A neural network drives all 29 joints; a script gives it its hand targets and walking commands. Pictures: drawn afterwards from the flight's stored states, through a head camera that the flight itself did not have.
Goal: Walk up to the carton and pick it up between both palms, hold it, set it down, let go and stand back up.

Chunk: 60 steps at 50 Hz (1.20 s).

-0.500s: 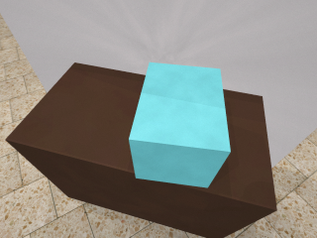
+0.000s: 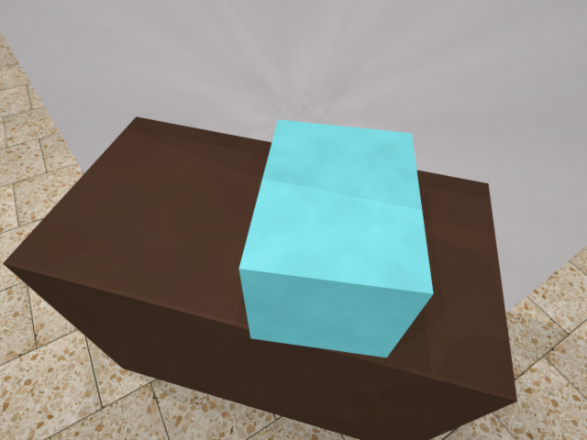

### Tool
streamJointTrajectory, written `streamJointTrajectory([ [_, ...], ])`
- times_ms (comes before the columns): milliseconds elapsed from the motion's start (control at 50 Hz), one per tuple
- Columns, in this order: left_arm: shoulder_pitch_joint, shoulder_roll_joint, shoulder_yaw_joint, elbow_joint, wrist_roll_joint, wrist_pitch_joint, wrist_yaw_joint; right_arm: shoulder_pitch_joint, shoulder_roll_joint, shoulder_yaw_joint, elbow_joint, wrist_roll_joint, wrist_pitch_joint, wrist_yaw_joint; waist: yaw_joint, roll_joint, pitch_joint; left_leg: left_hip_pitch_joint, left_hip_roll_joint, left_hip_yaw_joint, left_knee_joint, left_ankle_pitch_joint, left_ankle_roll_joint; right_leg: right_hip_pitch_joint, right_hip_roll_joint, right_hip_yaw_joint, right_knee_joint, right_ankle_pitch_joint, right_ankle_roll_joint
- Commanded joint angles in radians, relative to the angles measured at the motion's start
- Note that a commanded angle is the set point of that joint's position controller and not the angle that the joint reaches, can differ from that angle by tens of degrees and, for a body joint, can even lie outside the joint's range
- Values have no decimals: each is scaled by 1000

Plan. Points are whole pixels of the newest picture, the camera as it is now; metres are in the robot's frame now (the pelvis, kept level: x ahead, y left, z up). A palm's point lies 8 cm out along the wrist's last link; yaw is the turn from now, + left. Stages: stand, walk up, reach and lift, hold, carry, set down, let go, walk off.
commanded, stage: walk up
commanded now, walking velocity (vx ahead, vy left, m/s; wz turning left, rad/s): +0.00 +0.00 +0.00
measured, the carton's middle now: (331, 236) +0.41 -0.05 +0.00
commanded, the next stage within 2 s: none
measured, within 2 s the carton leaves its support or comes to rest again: neither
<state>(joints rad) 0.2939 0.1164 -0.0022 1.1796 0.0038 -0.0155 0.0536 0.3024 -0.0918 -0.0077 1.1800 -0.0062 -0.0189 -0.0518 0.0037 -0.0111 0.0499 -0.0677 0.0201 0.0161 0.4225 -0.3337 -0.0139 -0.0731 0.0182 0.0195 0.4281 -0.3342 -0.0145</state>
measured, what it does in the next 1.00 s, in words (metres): steps to the right: right foot, then left foot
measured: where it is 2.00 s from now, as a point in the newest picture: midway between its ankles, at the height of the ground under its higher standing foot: outside the picture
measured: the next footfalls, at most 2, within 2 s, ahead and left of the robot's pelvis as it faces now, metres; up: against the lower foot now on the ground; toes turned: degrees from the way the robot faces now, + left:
right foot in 0.40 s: +0.10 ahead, -0.23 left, +0.00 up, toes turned -4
left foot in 0.78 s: +0.04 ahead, -0.06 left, +0.00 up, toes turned +2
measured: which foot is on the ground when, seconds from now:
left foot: down 0.00-0.42, up 0.44-0.76, down 0.78-1.00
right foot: down 0.00-0.08, up 0.10-0.38, down 0.40-1.00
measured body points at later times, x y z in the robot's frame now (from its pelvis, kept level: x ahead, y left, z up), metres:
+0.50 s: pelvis +0.03 -0.11 -0.02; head +0.07 -0.15 +0.43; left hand +0.12 +0.13 -0.15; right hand -0.04 -0.36 -0.19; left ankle -0.07 +0.08 -0.70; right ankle +0.06 -0.23 -0.74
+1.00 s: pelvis +0.04 -0.17 +0.00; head +0.04 -0.15 +0.45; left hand +0.03 +0.05 -0.16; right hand +0.05 -0.37 -0.16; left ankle +0.00 -0.06 -0.74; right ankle +0.06 -0.23 -0.74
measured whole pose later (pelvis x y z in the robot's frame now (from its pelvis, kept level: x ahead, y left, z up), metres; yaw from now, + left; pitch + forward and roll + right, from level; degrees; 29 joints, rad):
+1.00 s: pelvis +0.04 -0.17 +0.00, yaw +1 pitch -3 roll +0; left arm 0.28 0.14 0.01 1.12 0.01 -0.01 0.03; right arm 0.26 -0.11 0.00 1.16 -0.01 0.00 -0.04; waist 0.03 -0.03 0.06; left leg -0.05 -0.01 0.03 0.39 -0.28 0.02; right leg -0.15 0.04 -0.11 0.40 -0.20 -0.08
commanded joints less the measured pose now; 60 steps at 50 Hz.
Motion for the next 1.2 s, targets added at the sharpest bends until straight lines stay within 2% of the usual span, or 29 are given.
streamJointTrajectory([
  [0, 113, 85, 14, -2, -1, -4, 7, 111, -97, -13, -6, -3, -4, -4, -4, 4, 15, -2, 83, -36, -37, 528, 40, -28, -114, 63, -45, 525, -32],
  [40, 102, 90, 13, -11, -1, -7, 6, 115, -99, -14, -3, 2, -5, -4, -7, -4, 29, -15, 82, -45, -36, 536, 39, -25, -106, 62, -43, 516, -24],
  [60, 54, 229, 59, -24, 27, 22, -12, 304, -252, -61, -8, -15, 3, -22, -121, -107, -50, 259, 291, -308, -88, 60, 135, -340, 25, -94, 256, -117, 9],
  [80, -123, 219, 74, -96, 36, 47, -7, 325, -327, -78, 1, -21, 12, -50, -170, 31, 136, 219, 503, -438, -71, 866, 203, -574, 21, -98, 448, -226, 65],
  [100, -87, 166, 60, -122, 48, 47, -28, 421, -321, -89, 60, -24, 7, -44, -152, 85, 45, 193, 529, -490, -165, 195, 249, -592, -42, -31, 551, -296, 52],
  [120, -113, 145, 63, -155, 32, 59, -23, 290, -292, -88, -5, -23, 12, -57, -130, 145, 219, 9, 551, -416, -119, 799, 271, -594, -34, -22, 652, -279, 83],
  [140, -90, 112, 69, -143, 22, 55, -15, 245, -279, -94, -20, -39, 3, -57, -95, 182, 186, -10, 529, -368, -69, 1048, 303, -555, -85, -8, 729, -240, 77],
  [160, -95, 110, 69, -156, 22, 52, -19, 228, -237, -88, -33, -44, -4, -54, -86, 219, 137, -5, 477, -309, -50, 1072, 277, -533, -96, 26, 764, -214, 78],
  [220, -75, 131, 82, -188, 0, 48, -30, 86, -178, -73, -94, -45, -11, -38, -32, 321, 80, -76, 340, -179, -58, 748, 148, -430, -119, 68, 597, -126, 75],
  [320, -45, 148, 81, -218, -8, 66, -45, 45, -259, -106, -130, -52, 8, -27, -27, 389, 71, -166, 268, -105, -15, 648, 73, -214, -61, -87, 206, -1, 68],
  [340, 32, 153, 85, -195, -5, 61, -48, 31, -270, -111, -137, -44, 14, -26, 8, 355, 48, -227, 254, -91, 40, 578, 54, -84, -42, -131, 107, 140, 64],
  [360, 113, 192, 100, -164, 0, 51, -47, 34, -256, -107, -144, -43, 13, -22, 41, 257, -3, -283, 215, -73, 141, 440, 27, 51, -37, -132, 48, 244, 56],
  [380, 192, 187, 93, -143, 8, -1, -50, 174, -156, -70, -50, -16, 14, -1, 111, 72, -110, -358, 20, 38, 307, -60, 4, 226, -137, -15, -22, 389, 62],
  [400, 258, 338, 106, -148, 6, -20, -44, 236, -70, -55, -81, 2, 30, -6, 88, -289, -174, -402, -58, 66, 504, -410, -51, 171, -445, 366, -144, 566, -10],
  [420, 182, 351, 107, -141, 5, -17, -44, 297, -96, -67, -75, 16, 60, -7, 36, -343, -248, -219, 24, -65, 580, -317, -13, -26, -490, 544, -169, 421, -149],
  [440, 52, 305, 97, -173, 15, -15, -49, 192, -148, -73, -106, 20, 69, 0, 7, -296, -137, -230, 26, -67, 617, -291, 2, -110, -431, 495, -219, 380, -152],
  [460, -23, 240, 71, -197, 15, -20, -45, 141, -133, -67, -102, 10, 64, 11, -10, -229, -53, -271, 40, -95, 627, -255, 15, -113, -363, 323, -185, 447, -112],
  [480, -84, 201, 54, -225, 20, -19, -37, 160, -97, -56, -76, 3, 58, 20, -32, -219, -48, -294, 47, -92, 613, -224, 23, -75, -322, 198, -133, 537, -80],
  [500, -109, 182, 46, -235, 16, -20, -29, 169, -75, -48, -65, -5, 58, 23, -39, -248, -46, -276, 54, -82, 598, -193, 29, -82, -306, 144, -107, 649, -91],
  [560, -57, 132, 26, -198, 10, -33, -29, 120, -127, -47, -78, -13, 58, 18, -35, -261, -47, -177, 33, -63, 526, -158, 40, -122, -271, 99, -90, 848, -136],
  [640, -36, 134, 20, -180, 20, -30, -11, 75, -136, -36, -86, -2, 69, 6, -32, -193, -32, -174, 19, -38, 326, -194, 47, -94, -291, 137, -111, 630, -187],
  [700, -23, 123, 21, -168, 20, -10, -9, 68, -110, -24, -78, 2, 65, 0, -25, -156, -30, -103, 10, -16, 146, -97, 56, -117, -290, 174, -108, 524, -195],
  [740, -65, 130, 26, -169, 5, 0, -14, 133, -50, -1, -43, -8, 47, 4, -72, -61, -31, 54, 45, -42, -98, 232, 64, -210, -253, 138, -78, 386, -129],
  [760, -69, 111, 26, -175, -3, 1, -19, 128, -86, -4, -38, -23, 35, 6, -46, 31, -24, 72, 109, -127, -116, 301, 72, -251, -191, 88, -27, 300, -84],
  [780, -14, 61, 21, -168, -14, 18, -18, 46, -133, -9, -49, -7, 31, 9, 25, 187, 48, -134, 148, -192, -126, 217, 113, -180, -84, -9, -59, 108, -52],
  [800, 20, 29, 8, -145, -7, 28, -15, -31, -136, -8, -62, -1, 28, 12, 37, 291, 106, -302, 160, -219, -183, 60, 129, -35, -89, -8, -53, 84, -39],
  [860, 47, 124, 32, -102, 6, 5, -23, -59, -77, 7, -77, -10, 7, 10, 32, 184, 59, -75, 89, -98, -138, 288, 66, -79, -122, 40, -88, 286, -66],
  [1000, 58, 83, 12, -53, 7, -6, -23, 39, -85, 2, -28, 1, 11, 11, 6, 19, 80, -78, 81, -95, -141, 159, 77, -83, -120, 42, -158, 183, -52],
  [1180, 105, 58, 3, -18, 4, -12, -14, 79, -78, 8, 1, 1, 6, 10, 8, -14, 55, -94, 78, -76, -128, 168, 61, -41, -126, 51, -166, 214, -54],
])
